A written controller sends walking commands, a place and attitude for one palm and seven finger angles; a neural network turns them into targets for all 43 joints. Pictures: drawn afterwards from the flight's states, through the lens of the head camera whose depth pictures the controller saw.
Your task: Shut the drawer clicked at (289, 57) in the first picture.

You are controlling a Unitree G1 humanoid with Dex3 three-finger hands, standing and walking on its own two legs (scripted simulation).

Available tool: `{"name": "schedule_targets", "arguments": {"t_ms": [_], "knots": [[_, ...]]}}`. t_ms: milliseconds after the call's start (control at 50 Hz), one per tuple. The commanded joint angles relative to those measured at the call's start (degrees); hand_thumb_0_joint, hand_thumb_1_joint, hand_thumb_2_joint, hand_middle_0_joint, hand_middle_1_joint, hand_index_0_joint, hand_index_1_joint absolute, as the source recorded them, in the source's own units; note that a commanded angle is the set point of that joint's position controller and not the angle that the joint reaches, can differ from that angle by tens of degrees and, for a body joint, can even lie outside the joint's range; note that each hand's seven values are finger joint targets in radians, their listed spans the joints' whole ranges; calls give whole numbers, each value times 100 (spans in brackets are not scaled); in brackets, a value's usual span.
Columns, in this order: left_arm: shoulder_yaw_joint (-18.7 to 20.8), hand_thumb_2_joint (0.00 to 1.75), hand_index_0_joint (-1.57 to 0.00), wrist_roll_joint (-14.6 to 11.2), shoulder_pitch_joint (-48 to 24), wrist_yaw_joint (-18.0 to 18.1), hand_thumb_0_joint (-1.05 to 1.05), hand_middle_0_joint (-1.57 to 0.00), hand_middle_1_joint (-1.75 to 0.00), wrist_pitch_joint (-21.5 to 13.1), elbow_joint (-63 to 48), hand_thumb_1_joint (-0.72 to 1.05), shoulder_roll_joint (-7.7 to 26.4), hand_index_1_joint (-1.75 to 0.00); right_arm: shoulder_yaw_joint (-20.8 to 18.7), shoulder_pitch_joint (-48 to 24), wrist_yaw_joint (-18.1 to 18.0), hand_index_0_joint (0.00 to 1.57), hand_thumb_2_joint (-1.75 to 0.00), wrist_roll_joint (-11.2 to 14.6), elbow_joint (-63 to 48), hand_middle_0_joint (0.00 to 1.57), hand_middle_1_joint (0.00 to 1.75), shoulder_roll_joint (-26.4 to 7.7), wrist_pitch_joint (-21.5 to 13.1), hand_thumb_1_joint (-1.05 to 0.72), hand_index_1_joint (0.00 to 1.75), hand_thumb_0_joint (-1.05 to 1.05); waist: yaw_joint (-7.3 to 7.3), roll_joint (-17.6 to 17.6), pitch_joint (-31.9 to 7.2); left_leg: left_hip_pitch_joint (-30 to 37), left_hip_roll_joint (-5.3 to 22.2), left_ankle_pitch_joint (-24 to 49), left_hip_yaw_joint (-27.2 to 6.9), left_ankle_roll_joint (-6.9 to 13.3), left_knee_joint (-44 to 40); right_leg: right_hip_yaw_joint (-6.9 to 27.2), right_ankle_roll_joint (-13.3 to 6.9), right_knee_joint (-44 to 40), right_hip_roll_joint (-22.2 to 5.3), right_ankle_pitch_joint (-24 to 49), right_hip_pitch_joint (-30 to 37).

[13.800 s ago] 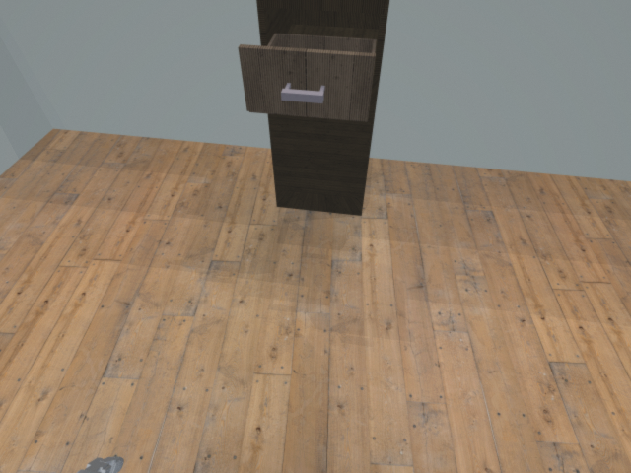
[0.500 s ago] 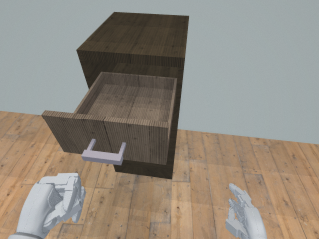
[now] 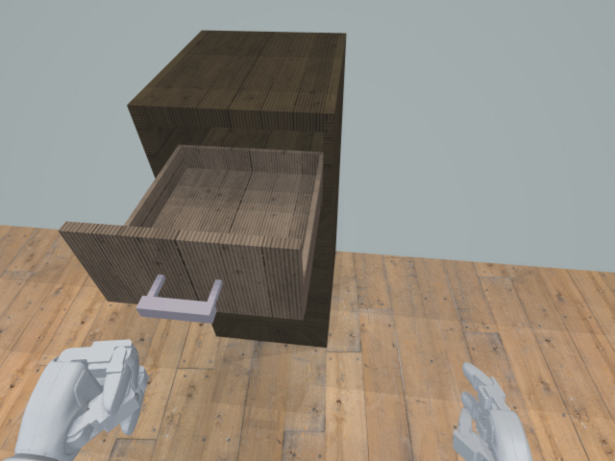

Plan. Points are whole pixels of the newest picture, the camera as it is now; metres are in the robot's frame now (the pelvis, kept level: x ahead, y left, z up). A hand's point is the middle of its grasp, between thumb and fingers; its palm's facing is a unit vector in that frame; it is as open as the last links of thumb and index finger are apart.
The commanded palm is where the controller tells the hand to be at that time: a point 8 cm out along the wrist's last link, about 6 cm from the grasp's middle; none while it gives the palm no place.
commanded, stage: bring the fist close to the handle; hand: left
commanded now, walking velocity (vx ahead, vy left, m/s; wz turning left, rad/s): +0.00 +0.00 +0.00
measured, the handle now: (182, 296) +0.34 +0.23 +0.01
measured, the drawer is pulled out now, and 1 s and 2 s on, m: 0.30 0.30 0.27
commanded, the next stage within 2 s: push the drawer shut in 1.34 s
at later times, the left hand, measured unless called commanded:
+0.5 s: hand (159, 381) +0.20 +0.19 +0.06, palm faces +0.00 -1.00 -0.07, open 3.2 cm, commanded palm +0.17 +0.25 +0.06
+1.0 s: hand (182, 367) +0.24 +0.19 +0.01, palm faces -0.05 -1.00 -0.04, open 3.3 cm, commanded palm +0.21 +0.25 +0.02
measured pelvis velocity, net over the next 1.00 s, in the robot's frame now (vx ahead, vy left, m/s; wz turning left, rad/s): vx -0.01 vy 0.01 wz -0.01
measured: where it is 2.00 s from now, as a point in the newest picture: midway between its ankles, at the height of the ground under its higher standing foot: outside the picture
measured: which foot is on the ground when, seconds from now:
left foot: down 0.00-1.00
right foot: down 0.00-1.00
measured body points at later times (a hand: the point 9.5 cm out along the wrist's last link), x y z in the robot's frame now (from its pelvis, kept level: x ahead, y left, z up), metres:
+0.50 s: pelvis +0.00 -0.01 -0.01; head +0.03 -0.01 +0.44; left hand +0.19 +0.25 +0.06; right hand +0.17 -0.25 -0.08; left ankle +0.00 +0.11 -0.71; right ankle +0.00 -0.10 -0.71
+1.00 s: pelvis -0.01 +0.01 -0.04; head +0.05 +0.02 +0.40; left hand +0.23 +0.25 +0.01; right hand +0.16 -0.22 -0.12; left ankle +0.00 +0.11 -0.71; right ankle +0.00 -0.10 -0.71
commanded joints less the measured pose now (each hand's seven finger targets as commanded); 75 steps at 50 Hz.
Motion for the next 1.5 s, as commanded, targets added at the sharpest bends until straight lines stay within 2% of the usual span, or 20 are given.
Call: {"name": "schedule_targets", "arguments": {"t_ms": [0, 80, 220, 380, 440, 580, 640, 800, 820, 880, 940, 1000, 1080, 1160, 1180, 1260, 1300, 1340, 1400, 1480], "knots": [[524, 90, -140, -183, -283, -88, 0, -140, -160, -444, -650, 90, 621, -160, -286, -687, -62, 20, -90, 0, -880, 20, 30, -620, -382, -90, 30, 0, -33, -316, 78, -62, -164, 935, -200, 51, -648, 535, 139, -945, 1, 651, -13], [616, 90, -140, -168, -764, -165, 0, -140, -160, -665, -525, 90, 810, -160, -291, -661, -87, 20, -90, -38, -810, 20, 30, -679, -388, -90, 30, 0, -92, -214, -24, -125, -182, 825, -187, 66, -525, 704, 154, -1016, -66, 329, -51], [664, 90, -140, -159, -823, -236, 0, -140, -160, -917, -50, 90, 761, -160, -372, -578, -26, 20, -90, -87, -750, 20, 30, -674, -335, -90, 30, 0, -108, -378, -458, -226, -200, 1127, -173, 74, -342, 701, 194, -758, -120, 885, 33], [755, 90, -140, -137, -1184, -230, 0, -140, -160, -1092, 344, 90, 862, -160, -411, -554, -12, 20, -90, -136, -700, 20, 30, -720, -121, -90, 30, 0, -183, -368, -501, -494, -192, 1211, -166, 86, -163, 679, 196, -527, -116, 1047, -132], [540, 90, -140, -164, -1391, -268, 0, -140, -160, -1232, 309, 90, 706, -160, -414, -502, 7, 20, -90, -135, -774, 20, 30, -736, -110, -90, 30, 0, -221, -117, -674, -462, -203, 1136, -169, 84, -102, 612, 175, -359, -96, 936, -328], [596, 90, -140, -103, -1442, -229, 0, -140, -160, -1338, 733, 90, 741, -160, -450, -436, 30, 20, -90, -169, -774, 20, 30, -775, 40, -90, 30, 0, -213, -279, -862, -699, -171, 1288, -217, 80, 65, 458, 137, 19, -38, 1123, -517], [353, 90, -140, -93, -1587, -226, 0, -140, -160, -1388, 619, 90, 560, -160, -439, -384, 57, 20, -90, -180, -872, 20, 30, -778, 86, -90, 30, 0, -235, -94, -1038, -694, -170, 1347, -235, 61, 133, 363, 124, 228, -29, 1174, -681], [255, 90, -140, 57, -2187, -57, 0, -140, -160, -1535, 947, 90, 592, -160, -431, -299, 53, 20, -90, -220, -920, 20, 30, -846, 284, -90, 30, 0, -344, -273, -1059, -1145, -111, 822, -338, 44, 379, 306, 109, 578, 19, 497, -1307], [184, 90, -140, 75, -2308, -59, 0, -140, -160, -1556, 927, 90, 575, -160, -418, -301, 57, 20, -90, -223, -948, 20, 30, -854, 293, -90, 30, 0, -329, -54, -1073, -1144, -110, 828, -356, 24, 396, 298, 86, 651, 11, 483, -1379], [255, 90, -140, 103, -2507, 2, 0, -140, -160, -1546, 1079, 90, 684, -160, -419, -264, 53, 20, -90, -231, -962, 20, 30, -876, 364, -90, 30, 0, -340, -194, -1202, -1286, -93, 798, -383, 35, 511, 308, 81, 756, 32, 423, -1467], [213, 90, -140, 99, -2509, 26, 0, -140, -160, -1557, 897, 90, 656, -160, -423, -242, 83, 20, -90, -231, -1035, 20, 30, -851, 418, -90, 30, 0, -262, 129, -1528, -1153, -90, 1026, -371, -1, 556, 293, 61, 871, 18, 620, -1432], [125, 90, -140, 116, -2232, 94, 0, -140, -160, -1457, 751, 90, 606, -160, -413, -235, 109, 20, -90, -212, -1158, 20, 30, -834, 519, -90, 30, 0, -234, 51, -1682, -1085, -77, 1283, -372, 10, 510, 276, 66, 877, 38, 820, -1244], [256, 90, -140, 124, -2035, 254, 0, -140, -160, -1333, 807, 90, 692, -160, -426, -242, 111, 20, -90, -218, -1164, 20, 30, -823, 619, -90, 30, 0, -242, -187, -1477, -1229, -67, 1185, -388, 10, 487, 228, 70, 831, 62, 765, -1246], [100, 90, -140, 130, -2079, 252, 0, -140, -160, -1319, 838, 90, 526, -160, -416, -235, 114, 20, -90, -213, -1220, 20, 30, -832, 699, -90, 30, 0, -319, -127, -1237, -1343, -86, 913, -348, -1, 501, 235, 88, 794, 50, 585, -1406], [166, 90, -140, 134, -2172, 261, 0, -140, -160, -1353, 826, 90, 632, -160, -418, -236, 97, 20, -90, -214, -1195, 20, 30, -846, 703, -90, 30, 0, -355, -232, -1244, -1401, -79, 889, -358, 20, 538, 256, 87, 798, 57, 563, -1402], [69, 90, -140, 131, -2232, 222, 0, -140, -160, -1458, 627, 90, 601, -160, -415, -177, 91, 20, -90, -213, -1215, 20, 30, -849, 674, -90, 30, 0, -357, 20, -1395, -1247, -73, 934, -382, -4, 554, 251, 75, 825, 41, 550, -1465], [115, 90, -140, 133, -2282, 225, 0, -140, -160, -1473, 730, 90, 641, -160, -416, -172, 68, 20, -90, -220, -1189, 20, 30, -860, 688, -90, 30, 0, -375, -131, -1345, -1307, -69, 923, -399, 15, 577, 256, 78, 837, 58, 555, -1490], [20, 90, -140, 138, -2273, 211, 0, -140, -160, -1479, 642, 90, 579, -160, -407, -191, 73, 20, -90, -209, -1214, 20, 30, -849, 673, -90, 30, 0, -355, 47, -1425, -1226, -74, 945, -400, 5, 571, 258, 68, 848, 46, 548, -1491], [151, 90, -140, 145, -2238, 230, 0, -140, -160, -1411, 790, 90, 687, -160, -415, -164, 62, 20, -90, -210, -1188, 20, 30, -860, 713, -90, 30, 0, -365, -131, -1425, -1321, -80, 940, -380, 25, 598, 276, 85, 830, 51, 596, -1432], [188, 90, -140, 157, -2702, 245, 0, -140, -160, -1376, 876, 90, 797, -160, -383, -198, 35, 20, -90, -223, -1159, 20, 30, -878, 746, -90, 30, 0, -425, -58, -1346, -1441, -94, 835, -352, 46, 655, 324, 88, 812, 43, 535, -1471]]}}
